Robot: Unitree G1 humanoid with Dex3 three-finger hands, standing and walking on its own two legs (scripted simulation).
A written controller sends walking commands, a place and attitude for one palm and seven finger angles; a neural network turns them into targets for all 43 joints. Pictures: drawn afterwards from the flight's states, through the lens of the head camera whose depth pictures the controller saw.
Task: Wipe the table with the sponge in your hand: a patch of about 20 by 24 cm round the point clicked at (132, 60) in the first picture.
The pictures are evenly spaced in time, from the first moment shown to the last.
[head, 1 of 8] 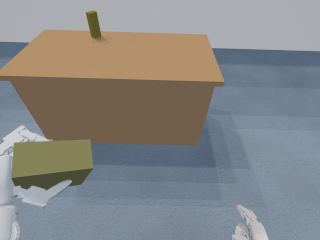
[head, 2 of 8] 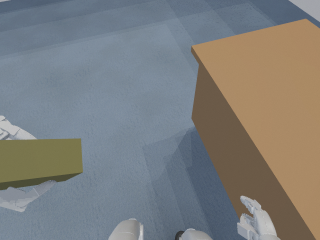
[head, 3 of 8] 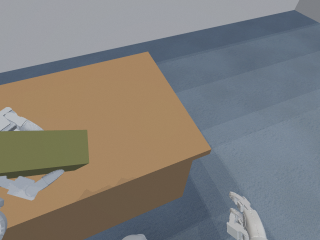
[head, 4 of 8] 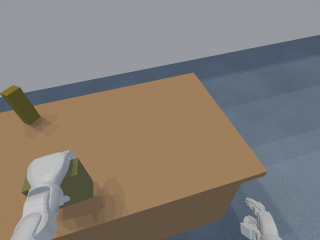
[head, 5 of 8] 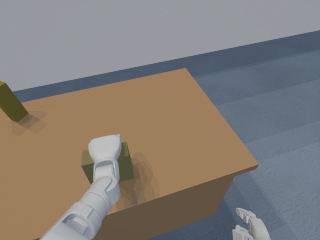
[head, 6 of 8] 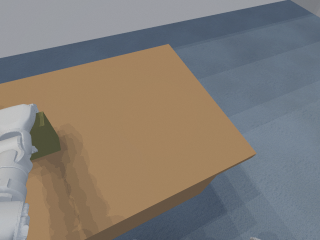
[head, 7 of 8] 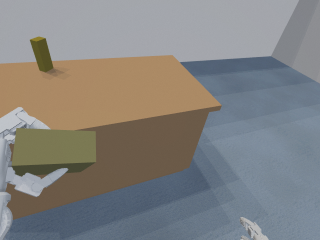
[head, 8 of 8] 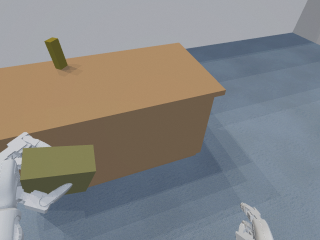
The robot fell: no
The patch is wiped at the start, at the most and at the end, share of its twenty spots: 0.00 1.00 1.00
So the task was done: yes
